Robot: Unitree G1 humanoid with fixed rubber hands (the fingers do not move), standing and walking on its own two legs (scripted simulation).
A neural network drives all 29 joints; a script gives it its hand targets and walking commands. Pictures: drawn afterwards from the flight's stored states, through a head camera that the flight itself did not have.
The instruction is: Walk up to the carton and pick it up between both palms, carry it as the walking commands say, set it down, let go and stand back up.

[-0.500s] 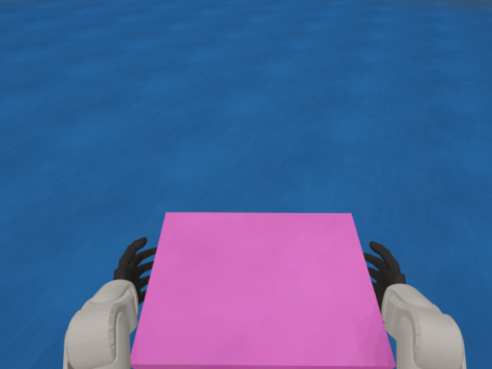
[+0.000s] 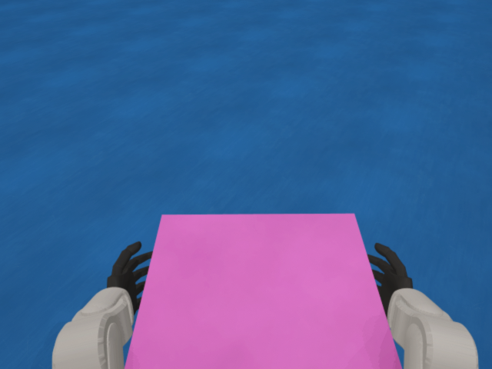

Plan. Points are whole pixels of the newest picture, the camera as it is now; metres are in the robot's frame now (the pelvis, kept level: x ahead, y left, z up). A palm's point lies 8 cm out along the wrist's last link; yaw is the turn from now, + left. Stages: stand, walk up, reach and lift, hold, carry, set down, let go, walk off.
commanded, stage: carry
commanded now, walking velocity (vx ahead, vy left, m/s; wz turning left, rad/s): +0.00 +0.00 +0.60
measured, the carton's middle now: (258, 319) +0.24 +0.00 -0.03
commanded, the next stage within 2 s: none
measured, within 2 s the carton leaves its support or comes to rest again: neither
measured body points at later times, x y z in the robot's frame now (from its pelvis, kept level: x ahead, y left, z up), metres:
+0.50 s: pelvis -0.03 +0.02 +0.01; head -0.01 +0.03 +0.46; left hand +0.14 +0.28 +0.07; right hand +0.27 -0.09 +0.07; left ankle -0.02 +0.13 -0.72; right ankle -0.01 -0.11 -0.69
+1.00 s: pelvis -0.10 +0.02 +0.01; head -0.09 +0.04 +0.46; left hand -0.03 +0.33 +0.06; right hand +0.22 +0.03 +0.07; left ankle -0.14 +0.12 -0.72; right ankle -0.03 -0.10 -0.68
